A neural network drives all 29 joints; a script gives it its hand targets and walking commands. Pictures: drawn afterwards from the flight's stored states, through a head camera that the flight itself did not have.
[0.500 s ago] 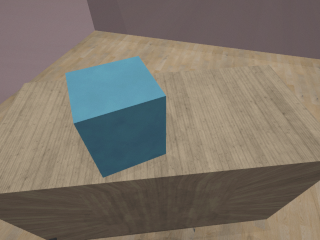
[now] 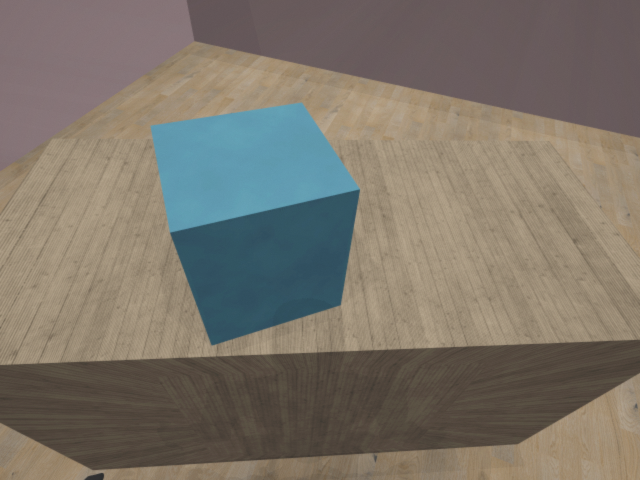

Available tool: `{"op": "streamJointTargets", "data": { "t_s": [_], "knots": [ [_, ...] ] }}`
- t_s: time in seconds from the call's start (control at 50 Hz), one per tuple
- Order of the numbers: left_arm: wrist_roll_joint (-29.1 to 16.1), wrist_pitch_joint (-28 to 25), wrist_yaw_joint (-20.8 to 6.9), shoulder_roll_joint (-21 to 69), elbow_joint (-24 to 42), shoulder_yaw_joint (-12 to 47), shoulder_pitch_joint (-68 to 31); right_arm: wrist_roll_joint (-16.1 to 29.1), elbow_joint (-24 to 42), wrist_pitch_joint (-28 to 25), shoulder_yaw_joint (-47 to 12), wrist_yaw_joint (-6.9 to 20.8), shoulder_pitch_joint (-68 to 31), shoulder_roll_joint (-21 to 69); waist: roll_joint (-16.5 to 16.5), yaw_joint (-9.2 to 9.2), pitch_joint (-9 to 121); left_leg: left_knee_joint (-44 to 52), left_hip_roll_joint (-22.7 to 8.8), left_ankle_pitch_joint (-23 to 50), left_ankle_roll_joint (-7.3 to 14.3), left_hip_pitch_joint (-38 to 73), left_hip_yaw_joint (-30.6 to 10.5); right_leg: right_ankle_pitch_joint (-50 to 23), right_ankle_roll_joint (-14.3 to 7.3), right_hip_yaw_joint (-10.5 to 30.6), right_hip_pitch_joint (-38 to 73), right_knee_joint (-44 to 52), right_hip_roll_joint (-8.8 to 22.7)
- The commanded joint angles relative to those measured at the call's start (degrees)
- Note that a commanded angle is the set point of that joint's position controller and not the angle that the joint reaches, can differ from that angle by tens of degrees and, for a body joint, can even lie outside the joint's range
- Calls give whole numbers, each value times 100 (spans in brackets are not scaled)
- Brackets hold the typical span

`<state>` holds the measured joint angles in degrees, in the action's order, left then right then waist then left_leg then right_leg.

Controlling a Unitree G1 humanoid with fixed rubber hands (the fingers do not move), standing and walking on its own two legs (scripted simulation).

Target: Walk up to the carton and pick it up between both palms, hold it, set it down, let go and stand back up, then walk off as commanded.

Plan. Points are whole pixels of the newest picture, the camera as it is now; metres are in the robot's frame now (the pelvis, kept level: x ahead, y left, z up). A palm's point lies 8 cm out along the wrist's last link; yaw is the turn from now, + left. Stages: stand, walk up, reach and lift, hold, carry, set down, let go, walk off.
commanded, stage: walk up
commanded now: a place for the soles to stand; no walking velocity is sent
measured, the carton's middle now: (256, 225) +0.46 +0.10 +0.06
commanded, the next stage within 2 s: none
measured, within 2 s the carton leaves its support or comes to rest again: neither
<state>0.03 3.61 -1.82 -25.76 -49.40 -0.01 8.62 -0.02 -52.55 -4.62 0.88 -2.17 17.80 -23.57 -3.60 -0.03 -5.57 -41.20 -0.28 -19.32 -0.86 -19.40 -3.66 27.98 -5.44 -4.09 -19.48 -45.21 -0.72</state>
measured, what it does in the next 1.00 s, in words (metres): steps on the spot: left foot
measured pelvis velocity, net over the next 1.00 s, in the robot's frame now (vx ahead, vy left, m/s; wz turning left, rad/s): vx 0.00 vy -0.04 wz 0.03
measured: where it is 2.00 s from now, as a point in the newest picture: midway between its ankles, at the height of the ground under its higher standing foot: outside the picture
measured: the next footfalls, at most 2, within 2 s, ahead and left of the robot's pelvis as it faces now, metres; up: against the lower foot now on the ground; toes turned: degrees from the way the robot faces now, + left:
left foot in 0.46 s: +0.08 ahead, +0.14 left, +0.00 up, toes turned -1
left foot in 1.06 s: +0.08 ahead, +0.12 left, +0.00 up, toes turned +0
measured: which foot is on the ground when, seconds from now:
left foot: down 0.00-0.08, up 0.10-0.44, down 0.46-0.74, up 0.76-1.00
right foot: down 0.00-1.00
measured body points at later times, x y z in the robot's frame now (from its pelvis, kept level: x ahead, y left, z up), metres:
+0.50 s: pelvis +0.00 -0.01 +0.00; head +0.01 +0.01 +0.45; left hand +0.10 +0.30 -0.12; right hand +0.06 -0.34 -0.10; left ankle +0.04 +0.14 -0.71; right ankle +0.02 -0.08 -0.71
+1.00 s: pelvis +0.00 -0.04 +0.00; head +0.03 -0.04 +0.45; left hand +0.10 +0.28 -0.12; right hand +0.08 -0.37 -0.11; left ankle +0.04 +0.13 -0.70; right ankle +0.01 -0.10 -0.71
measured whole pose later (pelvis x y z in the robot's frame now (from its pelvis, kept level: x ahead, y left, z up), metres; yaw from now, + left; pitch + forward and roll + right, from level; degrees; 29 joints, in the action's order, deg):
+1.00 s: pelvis +0.00 -0.04 +0.00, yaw +2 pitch -3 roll +2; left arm 0.0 1.2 -1.5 -23.0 -51.6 0.0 8.4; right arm 0.0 -52.6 -2.5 0.4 -2.4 14.5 -24.5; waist -1.8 0.0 -5.7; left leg -45.5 -0.5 -24.2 -0.6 -22.5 -2.8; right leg 23.9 -4.8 -5.4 -18.6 -44.8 -0.4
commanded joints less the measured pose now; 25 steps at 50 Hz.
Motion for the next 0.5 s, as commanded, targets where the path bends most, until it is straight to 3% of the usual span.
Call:
{"op": "streamJointTargets", "data": {
  "t_s": [0.0, 0.02, 0.04, 0.06, 0.1, 0.12, 0.16, 0.2, 0.24, 0.3, 0.36, 0.4, 0.42, 0.44, 0.46, 0.48],
  "knots": [
    [193, -319, 42, -836, 187, -627, 155, -131, 423, -56, 333, -147, -411, -1489, 954, -414, 353, 803, -1124, 1957, 924, -302, -1570, -1055, 210, 738, 779, 1569, 355],
    [259, -375, 72, -1116, 85, -677, 368, -64, 424, -25, 267, -126, -421, -1205, 239, -485, 416, -27, -542, 1412, 572, -875, -997, -1058, 147, 1644, 1314, 2287, 928],
    [259, -423, 80, -1427, 103, -711, 231, -9, 387, 23, 210, -119, -309, -945, -579, -319, 243, -712, 288, -336, 268, -1422, -95, -1267, -23, 2585, 1552, 2886, 1681],
    [206, -434, 72, -1354, 94, -656, 130, -13, 259, 95, 271, -170, -300, -1221, -178, -276, 188, -1048, 204, -1350, 259, -1296, -156, -1340, -220, 2712, 1252, 2863, 2036],
    [173, -433, 110, -1303, 123, -655, -26, -14, 153, 135, 268, -139, -58, -1278, -8, -180, 133, -1194, 59, -1291, 258, -1295, -177, -1411, -136, 2409, 1368, 2756, 1845],
    [179, -428, 138, -1235, 133, -643, -65, -10, 114, 143, 263, -120, -28, -1232, -173, -170, 188, -1082, 15, -1135, 271, -1290, -158, -1688, 48, 2146, 1476, 2710, 1695],
    [164, -429, 164, -1105, 85, -612, 2, -33, 43, 157, 271, -106, 64, -1240, -373, -155, 210, -1026, -11, -903, 272, -1230, -117, -2850, 352, 1756, 1590, 2462, 1477],
    [152, -407, 187, -1094, 112, -624, 48, -44, 41, 188, 253, -115, 55, -1209, -505, -197, 329, -1055, -32, -829, 235, -1119, 42, -3454, 303, 1658, 1670, 2309, 1516],
    [153, -379, 202, -1063, 141, -643, 8, -44, 60, 210, 274, -129, 12, -1199, -445, -204, 255, -989, -61, -781, 233, -1076, 138, -3414, 283, 1667, 1577, 2343, 1526],
    [187, -353, 199, -1130, 215, -671, -98, -62, 80, 223, 282, -134, -27, -1204, -464, -195, 169, -742, -146, -806, 259, -965, 247, -2667, 75, 1704, 1310, 2429, 1613],
    [205, -316, 151, -1142, 287, -658, -369, -78, 40, 168, 322, -114, 73, -1218, -437, -80, 64, -279, -186, -670, 306, -476, 434, -1343, -142, 1596, 602, 2468, 1538],
    [195, -261, 92, -1082, 390, -620, -744, -99, -81, 78, 350, -105, 407, -1208, -155, 214, 135, 757, -136, 71, 419, 499, 448, -244, -245, 1210, -151, 2107, 1291],
    [197, -225, 60, -952, 400, -573, -831, -149, -119, 23, 406, -122, 500, -1335, 207, 294, 52, 1311, -252, 58, 507, 704, -136, 72, -84, 1029, -458, 1709, 1007],
    [149, -211, 31, -768, 470, -559, -836, -215, -91, -36, 456, -162, 472, -1627, 986, 266, 36, 1856, -1009, -171, 779, 785, -1628, 244, 150, 654, -893, 715, 516],
    [120, -174, 36, -732, 441, -576, -744, -240, 11, -85, 498, -178, 335, -1908, 1530, 213, 60, 2418, -1789, -592, 1346, 493, -3294, 428, 374, 467, -979, -253, 32],
    [136, -129, 48, -992, 383, -659, -645, -247, 58, -105, 526, -200, 176, -2003, 1185, 169, -6, 2448, -1984, -768, 1662, 237, -3550, 865, 389, 838, -908, -867, 102]
  ]
}}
